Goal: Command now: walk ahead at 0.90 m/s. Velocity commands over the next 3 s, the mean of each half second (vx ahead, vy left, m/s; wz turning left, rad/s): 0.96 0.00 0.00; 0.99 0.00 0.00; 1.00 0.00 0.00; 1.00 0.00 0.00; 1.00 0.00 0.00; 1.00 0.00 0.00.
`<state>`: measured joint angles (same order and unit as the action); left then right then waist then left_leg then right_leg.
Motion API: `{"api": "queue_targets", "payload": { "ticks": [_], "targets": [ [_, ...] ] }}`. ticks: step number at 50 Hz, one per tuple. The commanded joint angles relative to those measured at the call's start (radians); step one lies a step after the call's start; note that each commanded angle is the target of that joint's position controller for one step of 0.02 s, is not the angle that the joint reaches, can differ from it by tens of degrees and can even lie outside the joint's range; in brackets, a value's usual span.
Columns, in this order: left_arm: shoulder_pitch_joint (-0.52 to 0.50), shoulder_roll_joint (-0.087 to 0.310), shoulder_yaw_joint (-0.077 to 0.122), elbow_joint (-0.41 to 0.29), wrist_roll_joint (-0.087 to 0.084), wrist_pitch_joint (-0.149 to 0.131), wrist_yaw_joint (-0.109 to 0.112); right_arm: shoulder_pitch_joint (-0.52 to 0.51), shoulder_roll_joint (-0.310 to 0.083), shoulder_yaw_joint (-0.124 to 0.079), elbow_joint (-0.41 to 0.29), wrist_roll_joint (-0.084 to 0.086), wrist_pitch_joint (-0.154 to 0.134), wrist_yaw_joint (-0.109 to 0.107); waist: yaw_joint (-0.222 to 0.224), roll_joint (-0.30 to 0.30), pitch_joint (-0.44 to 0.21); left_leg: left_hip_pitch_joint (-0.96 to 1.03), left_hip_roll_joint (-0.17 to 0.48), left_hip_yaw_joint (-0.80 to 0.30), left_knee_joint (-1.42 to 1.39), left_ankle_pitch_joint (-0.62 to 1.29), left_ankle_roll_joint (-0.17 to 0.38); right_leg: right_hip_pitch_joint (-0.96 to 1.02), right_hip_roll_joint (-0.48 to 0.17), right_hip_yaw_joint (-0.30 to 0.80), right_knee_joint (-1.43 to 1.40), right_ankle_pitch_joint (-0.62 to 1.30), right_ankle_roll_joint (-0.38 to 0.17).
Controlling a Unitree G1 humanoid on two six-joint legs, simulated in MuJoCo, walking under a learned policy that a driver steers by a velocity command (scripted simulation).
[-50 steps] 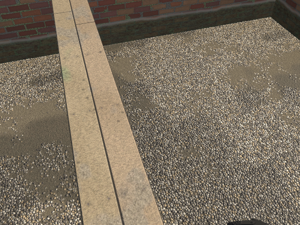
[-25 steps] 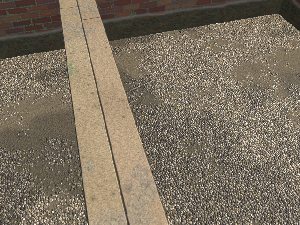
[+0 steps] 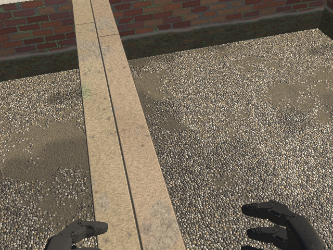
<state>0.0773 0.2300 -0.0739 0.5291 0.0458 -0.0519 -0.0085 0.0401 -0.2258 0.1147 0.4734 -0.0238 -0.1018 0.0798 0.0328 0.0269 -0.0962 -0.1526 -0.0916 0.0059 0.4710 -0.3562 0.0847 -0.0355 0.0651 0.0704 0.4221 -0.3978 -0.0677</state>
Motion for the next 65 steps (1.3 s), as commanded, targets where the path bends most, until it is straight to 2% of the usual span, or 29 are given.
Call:
{"api": "queue_targets", "payload": {
  "ticks": [1, 11, 14, 18, 26, 34, 36, 39, 41, 42, 43, 44, 45, 46, 47, 48, 49, 50, 51, 53, 54, 56, 58, 59, 61, 62, 63, 64, 65],
  "targets": [
    [-0.110, 0.114, 0.038, -0.109, -0.005, -0.019, -0.008, -0.123, -0.073, -0.020, -0.129, -0.003, -0.016, -0.005, 0.002, -0.034, -0.118, 0.068, 0.120, -0.075, 0.032, 0.656, 0.001, 0.040, -0.114, 0.073, 0.063, 0.815, -0.042],
    [-0.128, 0.098, 0.028, -0.122, 0.006, -0.040, -0.015, -0.118, -0.091, -0.028, -0.151, -0.010, -0.001, -0.023, 0.005, -0.016, -0.098, 0.137, 0.150, -0.073, 0.009, 0.829, -0.023, -0.043, -0.083, 0.055, 0.095, 0.675, -0.001],
    [-0.116, 0.111, 0.033, -0.120, 0.012, -0.040, -0.021, -0.100, -0.092, -0.030, -0.142, -0.007, -0.010, -0.014, 0.004, -0.043, -0.088, 0.102, 0.135, -0.068, 0.024, 0.732, 0.011, -0.019, -0.094, 0.064, 0.087, 0.774, 0.017],
    [-0.119, 0.110, 0.036, -0.126, 0.010, -0.041, -0.017, -0.095, -0.100, -0.035, -0.134, -0.016, -0.013, -0.015, 0.004, 0.008, -0.090, 0.113, 0.140, -0.060, 0.017, 0.831, 0.014, -0.034, -0.079, 0.045, 0.130, 0.749, 0.030],
    [-0.109, 0.087, 0.034, -0.140, 0.012, -0.061, -0.014, -0.080, -0.102, -0.052, -0.122, -0.029, -0.003, -0.023, 0.006, -0.014, -0.076, 0.131, 0.161, -0.033, 0.066, 0.940, 0.031, -0.099, -0.062, -0.009, 0.162, 0.675, 0.069],
    [-0.122, 0.100, 0.043, -0.163, 0.044, -0.063, -0.012, -0.073, -0.137, -0.077, -0.099, -0.030, -0.010, -0.022, -0.006, -0.019, -0.038, 0.137, 0.143, -0.006, 0.108, 1.023, 0.034, -0.097, -0.053, -0.060, 0.091, 0.833, 0.074],
    [-0.098, 0.138, 0.062, -0.156, 0.039, -0.053, -0.011, -0.082, -0.151, -0.088, -0.102, -0.030, -0.010, -0.036, -0.002, -0.049, -0.027, 0.107, 0.112, 0.003, 0.137, 0.996, 0.022, -0.049, -0.070, -0.062, 0.078, 1.038, 0.074],
    [-0.138, 0.135, 0.067, -0.176, 0.044, -0.051, -0.013, -0.060, -0.133, -0.087, -0.102, -0.044, -0.004, -0.032, -0.035, -0.056, -0.001, 0.055, 0.097, 0.018, 0.031, 0.888, 0.009, 0.000, -0.067, -0.071, 0.120, 1.141, 0.066],
    [-0.182, 0.136, 0.077, -0.201, 0.031, -0.049, -0.025, -0.036, -0.139, -0.094, -0.079, -0.074, 0.002, -0.021, -0.052, 0.041, 0.091, 0.065, 0.108, 0.030, -0.133, 1.018, 0.028, -0.065, -0.016, -0.105, 0.191, 0.894, 0.082],
    [-0.193, 0.111, 0.074, -0.215, 0.031, -0.049, -0.035, -0.031, -0.142, -0.097, -0.055, -0.087, 0.006, -0.010, -0.041, 0.160, 0.150, 0.167, 0.144, -0.003, -0.140, 1.227, 0.054, -0.228, 0.033, -0.147, 0.188, 0.329, 0.101],
    [-0.181, 0.051, 0.058, -0.228, 0.035, -0.048, -0.039, -0.056, -0.139, -0.096, -0.034, -0.080, 0.019, -0.004, -0.001, 0.243, 0.179, 0.320, 0.193, -0.063, -0.005, 1.529, 0.074, -0.413, 0.036, -0.175, 0.066, -0.256, 0.104],
    [-0.197, 0.033, 0.048, -0.244, 0.039, -0.046, -0.043, -0.035, -0.110, -0.090, -0.030, -0.055, 0.032, -0.006, 0.012, 0.158, 0.119, 0.394, 0.224, -0.124, 0.130, 1.672, 0.049, -0.440, -0.023, -0.129, -0.091, -0.332, 0.064],
    [-0.088, 0.020, 0.038, -0.194, 0.047, -0.051, -0.041, -0.020, -0.145, -0.109, -0.020, 0.004, 0.054, -0.027, 0.062, 0.031, -0.028, 0.402, 0.203, -0.136, 0.259, 1.496, 0.004, -0.286, -0.081, -0.096, -0.357, 0.031, 0.006],
    [0.088, 0.014, 0.028, -0.086, 0.037, -0.061, -0.037, -0.084, -0.173, -0.125, -0.033, 0.073, 0.067, -0.049, 0.122, -0.200, -0.062, 0.056, 0.118, -0.119, 0.488, 0.524, -0.051, 0.110, -0.176, -0.012, -0.442, 0.629, -0.075],
    [0.114, 0.030, 0.015, -0.078, 0.063, -0.063, -0.028, -0.132, -0.101, -0.100, -0.088, 0.071, 0.060, -0.045, 0.072, -0.307, -0.083, -0.405, 0.027, -0.136, 0.784, -0.242, -0.098, 0.452, -0.272, 0.067, -0.066, 0.959, -0.064],
    [0.111, 0.032, 0.009, -0.124, 0.050, -0.048, -0.028, -0.179, -0.095, -0.080, -0.131, 0.051, 0.041, -0.019, 0.058, -0.158, -0.163, -0.414, 0.053, -0.160, 0.824, -0.306, -0.080, 0.375, -0.337, 0.120, 0.032, 1.185, 0.015],
    [0.128, 0.089, 0.038, -0.106, 0.019, -0.040, -0.015, -0.138, -0.066, -0.057, -0.138, 0.039, 0.032, -0.007, 0.040, -0.241, -0.174, -0.426, 0.070, -0.132, 0.763, -0.299, -0.104, 0.356, -0.403, 0.187, 0.069, 1.497, -0.028],
    [0.148, 0.139, 0.060, -0.047, -0.008, -0.018, 0.004, -0.081, -0.029, -0.038, -0.128, 0.037, 0.036, 0.000, 0.027, -0.255, -0.115, -0.586, 0.113, -0.093, 0.725, -0.326, -0.125, 0.451, -0.411, 0.195, 0.080, 1.487, -0.118],
    [0.169, 0.154, 0.064, -0.024, -0.021, 0.003, 0.015, -0.086, -0.050, -0.042, -0.109, 0.043, 0.030, -0.001, 0.048, -0.237, -0.097, -0.670, 0.137, -0.087, 0.750, -0.311, -0.133, 0.490, -0.422, 0.227, 0.067, 1.337, -0.192],
    [0.089, 0.186, 0.078, 0.007, -0.047, 0.008, 0.002, -0.094, -0.058, -0.031, -0.112, 0.031, 0.026, 0.002, 0.016, -0.075, -0.006, -0.590, 0.158, -0.038, 0.599, -0.212, -0.106, 0.288, -0.386, 0.218, -0.011, 1.161, -0.213],
    [0.041, 0.221, 0.087, 0.034, -0.071, 0.009, -0.010, -0.100, 0.005, -0.006, -0.134, 0.024, 0.030, 0.013, -0.014, -0.078, 0.092, -0.436, 0.140, 0.027, 0.367, -0.222, -0.090, 0.114, -0.287, 0.112, -0.059, 1.019, -0.175],
    [0.061, 0.226, 0.092, 0.067, -0.061, -0.002, -0.019, -0.147, 0.014, 0.004, -0.147, 0.012, 0.016, -0.001, 0.023, -0.095, 0.127, -0.301, 0.086, 0.099, 0.215, -0.103, -0.100, 0.046, -0.240, 0.073, -0.119, 1.003, -0.164],
    [-0.019, 0.208, 0.082, 0.044, -0.035, -0.032, -0.029, -0.007, -0.055, -0.031, -0.107, 0.039, -0.001, -0.041, -0.076, -0.137, -0.012, -0.150, 0.121, 0.050, 0.324, -0.038, -0.066, -0.008, -0.339, 0.105, -0.039, 1.011, -0.230],
    [-0.010, 0.185, 0.071, 0.054, -0.034, -0.038, -0.027, 0.033, -0.062, -0.036, -0.097, 0.045, -0.013, -0.046, -0.124, -0.135, -0.029, -0.095, 0.134, 0.042, 0.145, 0.066, -0.033, -0.012, -0.286, 0.048, 0.024, 0.891, -0.199],
    [0.037, 0.153, 0.074, 0.054, -0.039, -0.060, -0.023, 0.064, -0.107, -0.057, -0.077, 0.020, -0.032, -0.040, -0.115, -0.027, -0.026, 0.048, 0.128, 0.069, 0.070, 0.367, 0.014, -0.111, -0.176, -0.018, 0.170, 0.659, -0.161],
    [0.031, 0.089, 0.047, 0.015, -0.021, -0.068, -0.013, 0.023, -0.165, -0.072, -0.102, 0.032, -0.027, -0.026, -0.074, 0.157, -0.020, -0.001, 0.238, -0.144, -0.101, 0.304, 0.048, -0.153, -0.093, -0.064, 0.258, 0.363, -0.104],
    [0.059, 0.051, 0.034, 0.017, -0.020, -0.071, -0.004, 0.002, -0.175, -0.081, -0.110, 0.043, -0.009, -0.026, -0.034, 0.277, -0.030, -0.032, 0.353, -0.329, -0.220, 0.158, 0.131, -0.184, -0.059, -0.118, 0.369, 0.087, -0.051],
    [0.002, 0.066, 0.036, 0.014, -0.027, -0.073, 0.006, 0.083, -0.122, -0.071, -0.096, 0.036, -0.008, -0.024, -0.075, 0.211, 0.007, -0.042, 0.393, -0.406, -0.248, 0.163, 0.186, -0.252, -0.031, -0.109, 0.555, -0.087, -0.010],
    [-0.016, 0.071, 0.040, 0.016, -0.053, -0.069, 0.010, 0.127, -0.109, -0.067, -0.065, 0.021, -0.013, -0.026, -0.059, 0.145, 0.015, -0.014, 0.406, -0.358, -0.215, 0.371, 0.208, -0.330, -0.025, -0.114, 0.707, -0.175, 0.023]
  ]
}}
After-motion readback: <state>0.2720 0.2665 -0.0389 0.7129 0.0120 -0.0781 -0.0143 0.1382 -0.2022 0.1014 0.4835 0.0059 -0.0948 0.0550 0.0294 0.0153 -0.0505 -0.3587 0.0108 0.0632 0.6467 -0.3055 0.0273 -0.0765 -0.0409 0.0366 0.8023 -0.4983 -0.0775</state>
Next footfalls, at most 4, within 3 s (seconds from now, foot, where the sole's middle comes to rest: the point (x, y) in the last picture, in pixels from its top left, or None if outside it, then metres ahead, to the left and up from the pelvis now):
0.94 right None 0.08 -0.09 -0.77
1.22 left None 0.30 0.19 -0.77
1.54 right None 0.30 0.01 -0.77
1.96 left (117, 242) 0.61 0.28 -0.77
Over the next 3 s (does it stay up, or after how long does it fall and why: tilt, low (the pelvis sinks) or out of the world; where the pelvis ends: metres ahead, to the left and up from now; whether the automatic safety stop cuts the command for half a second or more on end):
stays up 0.85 0.29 -0.01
